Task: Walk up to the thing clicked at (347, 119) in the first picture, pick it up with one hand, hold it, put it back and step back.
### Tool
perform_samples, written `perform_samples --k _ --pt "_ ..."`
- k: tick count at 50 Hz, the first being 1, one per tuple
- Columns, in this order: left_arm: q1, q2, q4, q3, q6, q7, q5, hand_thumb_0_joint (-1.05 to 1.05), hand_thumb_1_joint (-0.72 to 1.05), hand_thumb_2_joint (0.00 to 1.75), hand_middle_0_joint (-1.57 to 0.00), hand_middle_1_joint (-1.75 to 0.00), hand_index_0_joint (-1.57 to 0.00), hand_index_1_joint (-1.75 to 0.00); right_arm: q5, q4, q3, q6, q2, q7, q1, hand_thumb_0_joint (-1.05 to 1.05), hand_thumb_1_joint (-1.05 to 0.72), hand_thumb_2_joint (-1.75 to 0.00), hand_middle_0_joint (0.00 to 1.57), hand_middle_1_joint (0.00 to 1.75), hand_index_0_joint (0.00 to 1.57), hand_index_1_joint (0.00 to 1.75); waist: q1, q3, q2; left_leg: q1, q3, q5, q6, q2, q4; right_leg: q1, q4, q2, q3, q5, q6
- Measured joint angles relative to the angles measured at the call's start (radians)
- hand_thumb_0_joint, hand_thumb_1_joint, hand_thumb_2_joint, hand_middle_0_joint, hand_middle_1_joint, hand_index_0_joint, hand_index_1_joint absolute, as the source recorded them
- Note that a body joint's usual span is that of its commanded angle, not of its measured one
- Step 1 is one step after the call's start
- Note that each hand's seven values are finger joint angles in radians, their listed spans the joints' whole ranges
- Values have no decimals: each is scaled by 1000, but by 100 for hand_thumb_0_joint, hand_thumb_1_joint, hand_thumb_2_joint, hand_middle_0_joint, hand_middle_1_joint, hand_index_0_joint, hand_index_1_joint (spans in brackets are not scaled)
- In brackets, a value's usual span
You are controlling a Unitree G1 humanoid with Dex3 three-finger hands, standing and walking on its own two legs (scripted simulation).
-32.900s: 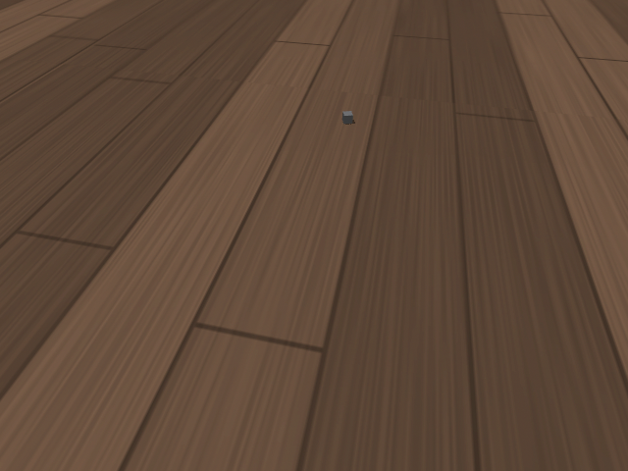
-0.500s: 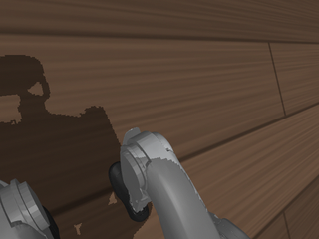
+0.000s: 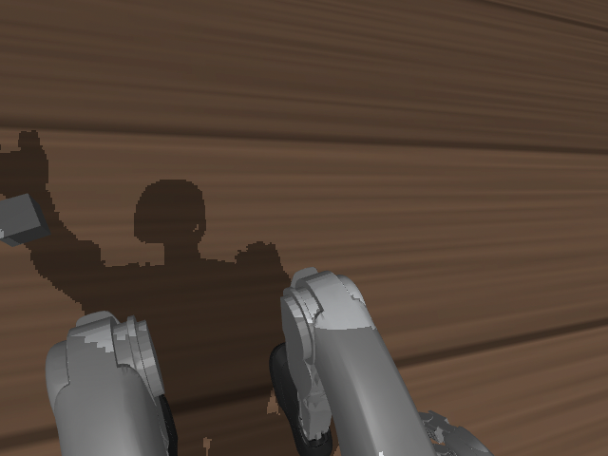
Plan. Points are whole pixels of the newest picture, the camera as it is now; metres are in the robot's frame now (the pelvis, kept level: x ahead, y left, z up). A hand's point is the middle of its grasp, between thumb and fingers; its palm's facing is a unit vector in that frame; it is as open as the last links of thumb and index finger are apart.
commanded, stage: withdraw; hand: left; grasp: from above
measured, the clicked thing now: (20, 220) +0.48 +0.33 -0.30
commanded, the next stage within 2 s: home in 0.44 s
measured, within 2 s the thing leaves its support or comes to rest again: neither
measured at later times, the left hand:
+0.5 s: hand out of the picture +0.46 +0.32 -0.15, palm faces -0.47 -0.09 -0.88, open 13.4 cm
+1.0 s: hand out of the picture +0.39 +0.31 -0.02, palm faces -0.28 -0.50 -0.82, open 8.9 cm
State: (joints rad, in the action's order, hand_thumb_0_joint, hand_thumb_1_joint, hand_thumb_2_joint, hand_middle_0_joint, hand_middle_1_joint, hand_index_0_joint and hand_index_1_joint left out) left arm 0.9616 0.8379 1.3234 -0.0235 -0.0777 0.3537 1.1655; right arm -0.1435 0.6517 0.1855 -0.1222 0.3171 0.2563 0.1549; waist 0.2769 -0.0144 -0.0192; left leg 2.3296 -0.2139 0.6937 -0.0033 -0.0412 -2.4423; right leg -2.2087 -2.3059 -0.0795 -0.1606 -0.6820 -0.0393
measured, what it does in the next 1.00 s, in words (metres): rises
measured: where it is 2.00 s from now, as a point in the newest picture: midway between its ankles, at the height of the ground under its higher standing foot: (239, 449)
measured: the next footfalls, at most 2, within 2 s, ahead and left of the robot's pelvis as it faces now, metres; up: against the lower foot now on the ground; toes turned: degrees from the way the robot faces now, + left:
none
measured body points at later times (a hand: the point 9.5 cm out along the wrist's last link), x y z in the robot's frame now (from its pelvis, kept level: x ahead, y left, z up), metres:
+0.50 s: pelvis -0.01 -0.01 +0.01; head +0.23 +0.08 +0.38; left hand +0.48 +0.32 -0.10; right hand +0.04 -0.28 -0.08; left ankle +0.07 +0.13 -0.30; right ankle +0.11 -0.11 -0.30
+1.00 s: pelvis +0.00 +0.00 +0.10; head +0.20 +0.06 +0.50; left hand +0.40 +0.34 +0.02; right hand +0.13 -0.25 -0.03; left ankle +0.07 +0.13 -0.30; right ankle +0.11 -0.12 -0.30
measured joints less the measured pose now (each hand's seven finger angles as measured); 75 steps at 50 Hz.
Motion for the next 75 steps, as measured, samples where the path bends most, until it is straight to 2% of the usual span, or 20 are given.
perform_samples --k 4,7,12,15,21,24,28,30,33,36,40,48,53,61,69,75 --pt "4 -63 -46 45 31 -62 -23 0 -42 93 -18 -88 -17 -90 29 -1 -40 32 -17 -18 -7 0 -90 -90 20 30 20 30 -32 -42 20 -25 34 -16 -1 4 46 16 21 12 27 2 5" --pt "25 -98 -38 75 42 -105 -37 0 -43 94 -17 -89 -16 -91 44 -3 -54 58 -27 -42 -14 0 -90 -90 20 30 20 30 -44 -62 28 -49 53 -30 0 6 85 32 45 19 41 8 10" --pt "58 -114 4 87 30 -162 -37 0 -42 94 -18 -89 -16 -91 51 -19 -59 90 -28 -92 -16 0 -90 -90 20 30 20 30 -39 -61 34 -81 68 -52 4 7 135 54 79 24 53 25 17" --pt "77 -107 44 79 5 -170 -26 0 -41 94 -18 -89 -17 -91 48 -21 -51 102 -19 -119 -7 0 -89 -90 20 30 20 30 -27 -52 34 -82 70 -63 7 10 146 53 85 27 54 33 21" --pt "108 -50 132 44 -67 -131 21 0 -39 93 -18 -89 -18 -90 28 -9 -26 108 2 -150 18 0 -89 -89 20 30 20 30 9 -13 13 -51 63 -71 12 11 116 20 55 25 49 42 23" --pt "117 -12 162 13 -98 -90 52 0 -39 92 -18 -90 -18 -91 14 0 -15 103 7 -155 32 0 -89 -89 20 30 20 30 25 10 -1 -24 56 -69 12 12 84 -5 26 23 45 42 20" --pt "114 20 154 -30 -107 -36 78 0 -40 92 -17 -91 -17 -91 -1 10 -12 94 1 -156 54 0 -89 -89 20 30 20 30 33 37 -13 9 49 -62 11 14 43 -32 -8 22 40 35 17" --pt "94 21 112 -50 -96 -19 82 0 -40 92 -17 -90 -17 -91 -4 12 -17 88 -7 -153 67 0 -89 -89 20 30 20 30 31 40 -12 23 49 -57 10 15 31 -43 -19 23 39 29 15" --pt "50 -4 20 -67 -67 -7 55 0 -34 91 -20 -84 -19 -85 3 17 -32 88 -28 -142 82 0 -89 -89 20 30 20 30 20 23 -8 30 55 -46 8 15 29 -50 -23 24 45 16 12" --pt "25 -42 -32 -72 -24 -15 -3 0 -23 90 -21 -75 -21 -76 15 26 -51 92 -51 -131 81 0 -89 -89 20 30 20 30 4 -8 6 20 61 -37 6 16 48 -40 -6 27 49 4 13" --pt "-40 -106 -133 -68 39 -79 -109 0 -2 87 -22 -61 -21 -63 42 25 -87 105 -72 -124 73 0 -89 -89 20 30 21 30 -29 -57 34 -24 73 -24 3 14 102 2 44 29 58 -9 14" --pt "-286 -252 -431 -37 130 -255 -400 0 47 85 -22 -41 -21 -42 112 1 -153 143 -67 -142 43 0 -90 -89 20 30 21 30 -124 -158 75 -205 110 -17 -5 7 287 170 215 34 87 -14 15" --pt "-450 -316 -612 -21 162 -313 -561 0 70 87 -22 -34 -21 -35 136 -29 -180 145 -52 -172 10 0 -90 -90 20 30 21 30 -172 -179 70 -340 123 -34 -4 8 409 298 332 39 97 2 18" --pt "-667 -407 -805 -15 226 -315 -767 1 85 89 -22 -31 -21 -31 163 -61 -191 106 -46 -230 -44 0 -90 -90 20 30 20 30 -210 -188 57 -555 130 -68 5 18 592 512 506 52 100 30 26" --pt "-869 -484 -959 -13 322 -290 -991 1 89 90 -21 -30 -21 -31 177 -80 -167 60 -82 -288 -57 1 -90 -90 20 30 20 30 -214 -184 51 -800 135 -96 9 17 786 753 698 55 103 59 33" --pt "-994 -535 -1045 -20 384 -274 -1104 1 89 90 -21 -30 -21 -31 183 -85 -141 29 -106 -331 -21 1 -90 -90 20 30 21 30 -209 -177 52 -1002 138 -120 11 17 950 956 866 56 104 86 35"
